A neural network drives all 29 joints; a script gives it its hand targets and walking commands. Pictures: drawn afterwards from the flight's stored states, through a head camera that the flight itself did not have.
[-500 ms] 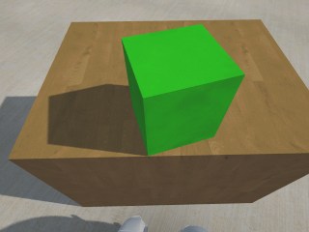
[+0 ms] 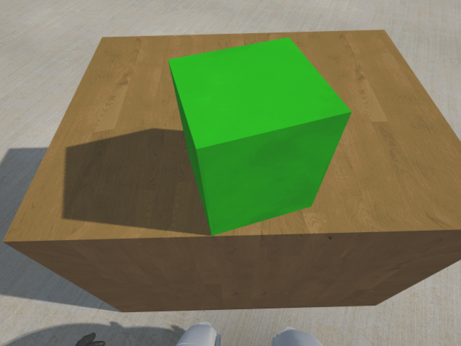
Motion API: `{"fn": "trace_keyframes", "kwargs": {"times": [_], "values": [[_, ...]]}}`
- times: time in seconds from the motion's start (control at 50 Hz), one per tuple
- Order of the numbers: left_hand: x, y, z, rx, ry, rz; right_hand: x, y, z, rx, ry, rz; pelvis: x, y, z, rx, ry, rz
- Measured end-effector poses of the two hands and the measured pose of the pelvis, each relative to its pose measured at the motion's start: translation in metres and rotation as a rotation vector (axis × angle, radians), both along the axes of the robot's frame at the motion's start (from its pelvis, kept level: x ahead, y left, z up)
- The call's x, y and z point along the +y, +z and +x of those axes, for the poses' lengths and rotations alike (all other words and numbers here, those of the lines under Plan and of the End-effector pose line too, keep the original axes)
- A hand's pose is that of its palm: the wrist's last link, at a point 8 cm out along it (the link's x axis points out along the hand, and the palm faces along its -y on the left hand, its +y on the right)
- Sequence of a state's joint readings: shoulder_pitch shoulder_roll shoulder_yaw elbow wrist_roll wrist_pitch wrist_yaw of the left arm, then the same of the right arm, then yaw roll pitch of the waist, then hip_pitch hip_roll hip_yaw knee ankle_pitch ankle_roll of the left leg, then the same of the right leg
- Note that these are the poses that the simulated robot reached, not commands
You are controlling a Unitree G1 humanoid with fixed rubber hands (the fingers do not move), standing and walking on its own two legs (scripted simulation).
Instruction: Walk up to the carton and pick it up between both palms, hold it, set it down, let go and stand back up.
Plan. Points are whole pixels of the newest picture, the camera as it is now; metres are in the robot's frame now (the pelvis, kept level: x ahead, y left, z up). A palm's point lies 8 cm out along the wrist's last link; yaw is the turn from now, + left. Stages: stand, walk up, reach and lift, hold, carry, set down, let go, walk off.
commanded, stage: walk up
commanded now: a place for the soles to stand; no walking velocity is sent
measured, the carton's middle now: (248, 141) +0.45 +0.01 +0.09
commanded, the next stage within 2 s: none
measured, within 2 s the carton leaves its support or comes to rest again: neither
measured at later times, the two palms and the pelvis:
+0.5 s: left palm out of the picture +0.06 +0.32 -0.12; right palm out of the picture +0.06 -0.30 -0.09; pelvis -0.02 +0.01 -0.01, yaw +1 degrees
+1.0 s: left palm out of the picture +0.05 +0.32 -0.12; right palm out of the picture +0.09 -0.30 -0.09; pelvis +0.00 +0.01 +0.00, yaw +2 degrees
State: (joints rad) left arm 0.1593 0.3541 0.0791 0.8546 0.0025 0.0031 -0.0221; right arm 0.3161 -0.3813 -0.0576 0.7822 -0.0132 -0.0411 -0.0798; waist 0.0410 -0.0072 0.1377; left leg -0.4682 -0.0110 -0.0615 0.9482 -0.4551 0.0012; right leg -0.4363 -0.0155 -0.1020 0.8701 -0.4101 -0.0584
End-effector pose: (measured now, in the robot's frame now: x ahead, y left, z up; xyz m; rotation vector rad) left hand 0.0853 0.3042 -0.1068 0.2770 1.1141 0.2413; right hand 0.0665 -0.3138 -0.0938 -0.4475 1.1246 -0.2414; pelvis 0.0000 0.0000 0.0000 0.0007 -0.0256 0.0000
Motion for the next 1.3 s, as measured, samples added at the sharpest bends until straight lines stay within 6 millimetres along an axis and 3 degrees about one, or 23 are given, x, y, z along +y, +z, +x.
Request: {"fn": "trace_keyframes", "kwargs": {"times": [0.06, 0.18, 0.3, 0.42, 0.52, 0.62, 0.72, 0.84, 0.96, 1.1, 1.2, 1.3], "values": [[0.007, -0.009, 0.001, -0.003, 0.007, -0.013, 0.008, -0.002, 0.000, -0.007, 0.018, -0.014, 0.008, -0.006, -0.002, -0.023, 0.003, -0.008], [0.007, -0.009, 0.000, 0.001, 0.014, -0.015, 0.008, 0.000, -0.002, -0.015, 0.026, -0.014, 0.007, -0.005, -0.005, -0.019, 0.003, -0.008], [0.000, -0.006, -0.018, 0.036, 0.028, -0.002, 0.000, -0.003, -0.003, -0.020, 0.017, 0.006, -0.002, -0.003, -0.009, -0.012, 0.005, 0.005], [0.007, -0.007, -0.031, 0.050, 0.043, -0.004, 0.007, -0.002, -0.004, -0.021, 0.026, 0.007, 0.004, -0.003, -0.013, -0.015, 0.016, 0.002], [0.014, -0.012, -0.029, 0.030, 0.042, -0.017, 0.015, 0.000, -0.007, -0.028, 0.040, -0.007, 0.013, -0.005, -0.017, -0.031, 0.019, -0.009], [0.009, -0.009, -0.027, 0.014, 0.039, -0.010, 0.010, -0.002, -0.010, -0.033, 0.044, -0.002, 0.007, -0.006, -0.022, -0.029, 0.019, -0.002], [0.005, -0.007, -0.043, 0.032, 0.049, -0.002, 0.006, -0.002, -0.003, -0.052, 0.045, 0.010, 0.002, -0.004, -0.018, -0.018, 0.020, 0.006], [0.013, -0.013, -0.061, 0.098, 0.070, -0.014, 0.015, 0.000, 0.008, -0.044, 0.055, 0.012, 0.011, -0.004, -0.009, -0.005, 0.024, -0.004], [0.016, -0.012, -0.044, 0.080, 0.072, -0.023, 0.019, 0.005, 0.020, -0.051, 0.071, 0.008, 0.014, -0.002, 0.000, -0.007, 0.033, -0.008], [-0.001, -0.001, -0.015, 0.015, 0.049, 0.007, 0.002, -0.006, 0.024, -0.046, 0.062, 0.038, -0.006, -0.004, 0.005, -0.001, 0.033, 0.017], [-0.008, 0.008, -0.012, 0.011, 0.046, 0.022, -0.005, -0.005, 0.029, -0.048, 0.054, 0.051, -0.014, 0.001, 0.009, 0.012, 0.034, 0.030], [-0.006, 0.005, -0.016, 0.012, 0.048, 0.016, -0.003, -0.005, 0.029, -0.043, 0.057, 0.044, -0.011, 0.000, 0.008, 0.009, 0.039, 0.022]]}}
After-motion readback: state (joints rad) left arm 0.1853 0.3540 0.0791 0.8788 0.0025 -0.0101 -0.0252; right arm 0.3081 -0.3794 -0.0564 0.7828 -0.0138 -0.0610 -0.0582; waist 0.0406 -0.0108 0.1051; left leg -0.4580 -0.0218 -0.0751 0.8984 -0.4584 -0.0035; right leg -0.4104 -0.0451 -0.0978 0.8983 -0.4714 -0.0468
